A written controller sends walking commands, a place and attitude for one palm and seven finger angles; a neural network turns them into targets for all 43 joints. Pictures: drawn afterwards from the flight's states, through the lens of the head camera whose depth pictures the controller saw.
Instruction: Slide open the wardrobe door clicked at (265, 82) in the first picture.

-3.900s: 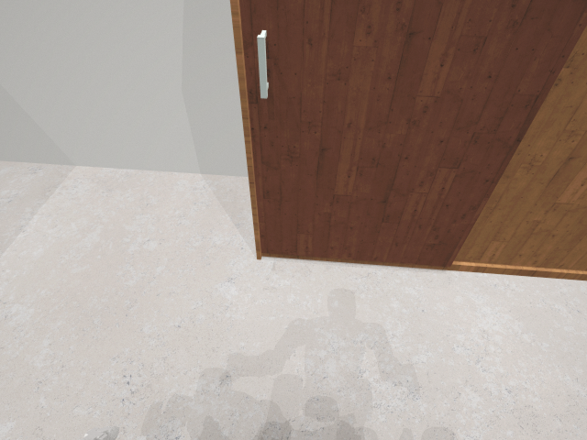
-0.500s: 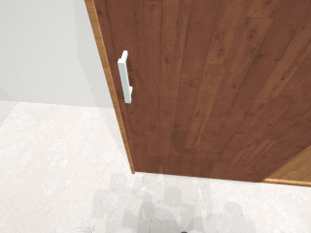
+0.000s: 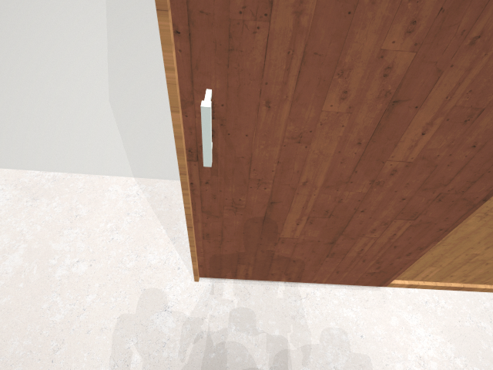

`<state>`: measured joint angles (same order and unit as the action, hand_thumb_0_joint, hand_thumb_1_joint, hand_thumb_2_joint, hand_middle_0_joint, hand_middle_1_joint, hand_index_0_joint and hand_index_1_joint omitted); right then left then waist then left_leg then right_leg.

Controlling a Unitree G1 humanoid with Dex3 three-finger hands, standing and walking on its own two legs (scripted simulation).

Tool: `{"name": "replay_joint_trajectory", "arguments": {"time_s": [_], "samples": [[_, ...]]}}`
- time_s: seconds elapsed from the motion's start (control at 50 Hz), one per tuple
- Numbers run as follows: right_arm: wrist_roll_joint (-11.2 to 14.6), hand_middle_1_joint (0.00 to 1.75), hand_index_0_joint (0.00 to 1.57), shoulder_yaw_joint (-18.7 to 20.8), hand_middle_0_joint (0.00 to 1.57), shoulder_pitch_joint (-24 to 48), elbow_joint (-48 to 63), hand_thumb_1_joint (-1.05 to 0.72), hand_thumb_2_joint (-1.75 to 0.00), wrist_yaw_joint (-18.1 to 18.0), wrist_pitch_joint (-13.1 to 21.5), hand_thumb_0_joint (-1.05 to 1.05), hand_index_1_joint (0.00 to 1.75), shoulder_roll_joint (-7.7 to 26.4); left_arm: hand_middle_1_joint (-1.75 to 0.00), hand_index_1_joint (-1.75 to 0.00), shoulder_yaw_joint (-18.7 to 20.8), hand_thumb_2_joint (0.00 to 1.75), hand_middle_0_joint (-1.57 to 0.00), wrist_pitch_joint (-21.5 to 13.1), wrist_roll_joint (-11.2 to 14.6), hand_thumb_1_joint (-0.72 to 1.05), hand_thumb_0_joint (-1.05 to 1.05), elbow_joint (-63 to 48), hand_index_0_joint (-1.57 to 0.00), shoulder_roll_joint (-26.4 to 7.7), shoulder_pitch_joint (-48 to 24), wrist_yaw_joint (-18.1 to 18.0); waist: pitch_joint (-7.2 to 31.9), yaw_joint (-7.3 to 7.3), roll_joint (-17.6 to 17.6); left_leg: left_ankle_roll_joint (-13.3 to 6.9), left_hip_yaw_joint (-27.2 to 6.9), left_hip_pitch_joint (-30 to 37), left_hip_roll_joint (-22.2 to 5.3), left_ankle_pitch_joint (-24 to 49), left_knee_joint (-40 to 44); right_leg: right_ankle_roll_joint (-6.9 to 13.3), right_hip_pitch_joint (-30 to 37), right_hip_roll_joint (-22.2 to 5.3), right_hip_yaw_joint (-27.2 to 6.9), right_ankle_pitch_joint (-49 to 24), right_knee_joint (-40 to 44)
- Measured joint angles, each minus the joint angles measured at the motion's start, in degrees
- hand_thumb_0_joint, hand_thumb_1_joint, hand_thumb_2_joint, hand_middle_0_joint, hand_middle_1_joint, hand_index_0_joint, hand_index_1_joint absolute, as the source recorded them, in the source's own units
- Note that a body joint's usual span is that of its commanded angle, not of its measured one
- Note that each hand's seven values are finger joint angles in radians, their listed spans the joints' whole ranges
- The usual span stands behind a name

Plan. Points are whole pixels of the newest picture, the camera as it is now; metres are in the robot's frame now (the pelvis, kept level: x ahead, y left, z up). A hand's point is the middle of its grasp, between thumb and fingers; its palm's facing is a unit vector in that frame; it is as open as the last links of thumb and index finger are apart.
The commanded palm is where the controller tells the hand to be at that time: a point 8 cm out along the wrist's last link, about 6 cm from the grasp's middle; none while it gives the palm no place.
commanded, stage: come to a stop and stand still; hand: left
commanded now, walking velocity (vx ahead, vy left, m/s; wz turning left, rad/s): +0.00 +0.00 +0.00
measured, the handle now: (208, 130) +0.53 +0.10 +0.08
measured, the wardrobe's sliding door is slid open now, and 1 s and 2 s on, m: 0.00 0.00 0.00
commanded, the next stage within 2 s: look again from close up in 0.56 s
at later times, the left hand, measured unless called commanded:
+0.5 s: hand out of the picture +0.01 +0.11 -0.18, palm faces +0.08 -0.98 -0.20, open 7.2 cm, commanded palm none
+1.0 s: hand out of the picture -0.01 +0.14 -0.19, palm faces +0.06 -0.98 -0.20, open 7.4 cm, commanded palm none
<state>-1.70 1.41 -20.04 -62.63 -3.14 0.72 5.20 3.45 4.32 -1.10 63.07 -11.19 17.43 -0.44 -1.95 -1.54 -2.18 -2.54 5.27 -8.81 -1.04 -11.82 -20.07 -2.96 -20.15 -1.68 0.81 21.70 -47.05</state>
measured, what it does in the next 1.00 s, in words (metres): steps on the spot: right foot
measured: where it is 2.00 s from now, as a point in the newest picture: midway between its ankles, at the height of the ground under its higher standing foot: outside the picture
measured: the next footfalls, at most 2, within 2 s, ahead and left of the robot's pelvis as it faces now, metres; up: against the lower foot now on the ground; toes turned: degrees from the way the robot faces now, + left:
right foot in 0.14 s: +0.03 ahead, -0.16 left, +0.00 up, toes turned -3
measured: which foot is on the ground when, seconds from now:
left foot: down 0.00-1.00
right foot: up 0.00-0.12, down 0.14-1.00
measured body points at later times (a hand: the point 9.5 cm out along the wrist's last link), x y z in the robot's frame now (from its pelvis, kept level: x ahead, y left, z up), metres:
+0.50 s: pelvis +0.01 -0.07 -0.01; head +0.01 -0.07 +0.44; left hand +0.01 +0.16 -0.17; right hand +0.00 -0.27 -0.17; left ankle -0.01 +0.09 -0.75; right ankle -0.01 -0.16 -0.75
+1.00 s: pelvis -0.01 -0.03 -0.01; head -0.01 -0.03 +0.44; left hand -0.01 +0.20 -0.17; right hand +0.01 -0.25 -0.17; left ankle -0.02 +0.08 -0.75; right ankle -0.01 -0.16 -0.75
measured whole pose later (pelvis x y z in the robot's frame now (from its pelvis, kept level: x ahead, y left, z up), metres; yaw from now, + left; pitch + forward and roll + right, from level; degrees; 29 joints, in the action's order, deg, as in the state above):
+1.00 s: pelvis -0.01 -0.03 -0.01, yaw +1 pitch -2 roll +0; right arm -1.1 -0.4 -17.6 -60.5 -1.7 0.6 9.3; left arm -0.3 -0.6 -0.7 62.8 -8.5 16.8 -1.9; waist -0.5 0.5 0.7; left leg -1.0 3.0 -11.2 -0.2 -16.6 -29.2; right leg -0.8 -11.5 -2.5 3.1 16.1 -29.2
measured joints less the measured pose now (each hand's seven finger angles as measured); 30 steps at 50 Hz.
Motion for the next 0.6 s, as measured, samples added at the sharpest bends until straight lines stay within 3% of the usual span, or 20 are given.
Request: {"name": "replay_joint_trajectory", "arguments": {"time_s": [0.06, 0.14, 0.24, 0.44, 0.6], "samples": [[-0.02, 0.3, 0.2, 0.31, 0.2, -0.5, -1.46, -0.91, -0.9, 0.25, -0.53, 0.0, 0.3, 0.5, -0.29, -0.29, -0.49, 0.9, -0.2, -0.61, 0.26, 0.91, 0.0, -0.36, -0.19, 0.94, -1.92, -0.09, -0.66, -0.7, 0.93, 0.75, -0.35, -0.83, -0.59, -0.64, -1.62, 0.55, 2.54, -0.4, 0.75, 0.66, 7.0], [0.59, 0.3, 0.2, 0.62, 0.2, -1.66, -3.35, -0.91, -0.9, 0.69, -0.96, 0.0, 0.3, 0.85, -0.3, -0.29, -0.96, 0.9, -0.2, -2.59, 0.34, 0.93, 0.01, -0.89, -0.2, 1.47, -3.85, -0.97, -0.01, -0.51, 0.73, 2.36, -0.32, -2.52, -0.3, -2.95, -6.09, 1.4, 8.58, -1.06, 1.3, -7.48, 20.61], [0.72, 0.3, 0.2, 0.34, 0.2, -1.31, -4.34, -0.91, -0.9, 1.14, -1.72, 0.0, 0.3, 1.96, -0.3, -0.29, -1.78, 0.9, -0.2, -4.33, 0.54, 0.95, 0.01, 0.33, -0.2, 2.44, -4.58, -1.71, 1.37, -0.83, 3.89, 4.05, -2.22, -2.12, -2.45, -3.95, -7.59, 3.57, 10.05, 1.17, 2.96, -5.94, 20.57], [0.84, 0.3, 0.2, -0.61, 0.2, 2.71, -3.45, -0.91, -0.9, 1.14, -0.83, 0.0, 0.3, 0.89, -0.3, -0.29, -2.36, 0.9, -0.2, -4.7, 1.1, 0.96, 0.01, 1.05, -0.2, 2.21, -3.16, -1.94, 1.14, 0.89, 2.67, 5.85, -3.01, 0.02, -3.68, -2.64, -4.74, 4.93, 11.97, 2.52, 3.82, -6.64, 22.57], [0.91, 0.3, 0.2, -0.42, 0.2, 4.57, -3.06, -0.92, -0.9, 0.91, -1.2, 0.01, 0.3, 2.62, -0.3, -0.29, -3.06, 0.9, -0.2, -4.47, 0.94, 0.93, 0.0, 2.37, -0.2, 4.06, -0.17, -1.5, 0.12, 1.99, 2.79, 5.93, -3.06, 0.54, -3.76, -2.03, -3.73, 5.04, 12.56, 2.67, 3.91, -7.29, 23.7]]}}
